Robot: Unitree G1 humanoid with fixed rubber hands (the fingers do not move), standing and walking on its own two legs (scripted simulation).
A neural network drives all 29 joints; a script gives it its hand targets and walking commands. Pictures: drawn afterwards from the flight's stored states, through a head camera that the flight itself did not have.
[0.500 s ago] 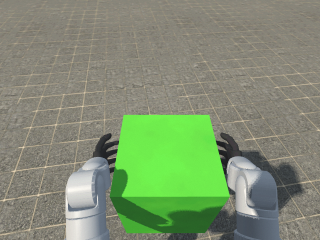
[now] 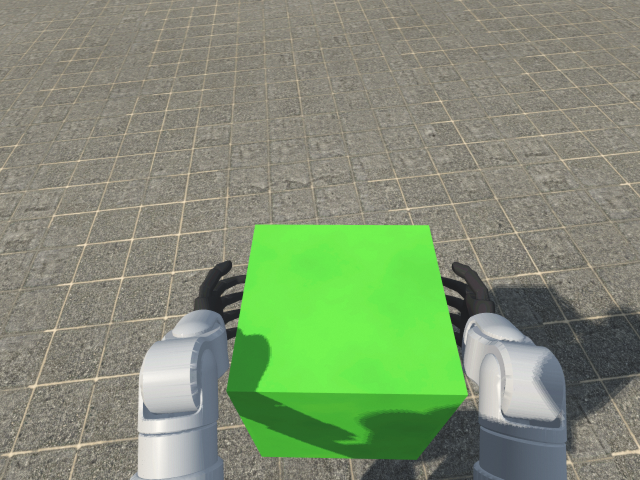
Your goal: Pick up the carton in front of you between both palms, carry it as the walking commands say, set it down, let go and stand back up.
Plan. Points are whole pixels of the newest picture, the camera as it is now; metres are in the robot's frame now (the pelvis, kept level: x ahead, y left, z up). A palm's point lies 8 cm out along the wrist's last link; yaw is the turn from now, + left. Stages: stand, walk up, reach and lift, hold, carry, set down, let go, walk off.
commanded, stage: carry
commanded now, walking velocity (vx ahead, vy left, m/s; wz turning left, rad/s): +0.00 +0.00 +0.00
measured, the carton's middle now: (340, 348) +0.27 +0.00 +0.00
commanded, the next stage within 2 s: hold in 1.74 s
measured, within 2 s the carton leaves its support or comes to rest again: neither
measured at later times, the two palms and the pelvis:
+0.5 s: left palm (206, 289) +0.33 +0.17 +0.05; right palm (442, 288) +0.33 -0.13 +0.05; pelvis +0.07 +0.02 -0.01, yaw +0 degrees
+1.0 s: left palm (201, 309) +0.31 +0.18 +0.04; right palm (436, 307) +0.31 -0.12 +0.04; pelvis +0.02 +0.03 +0.00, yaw +0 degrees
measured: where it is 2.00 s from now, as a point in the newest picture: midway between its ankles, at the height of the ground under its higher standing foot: outside the picture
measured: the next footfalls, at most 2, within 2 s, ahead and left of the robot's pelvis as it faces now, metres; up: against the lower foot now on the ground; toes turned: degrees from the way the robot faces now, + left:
none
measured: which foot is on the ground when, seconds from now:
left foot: down 0.00-1.00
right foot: down 0.00-1.00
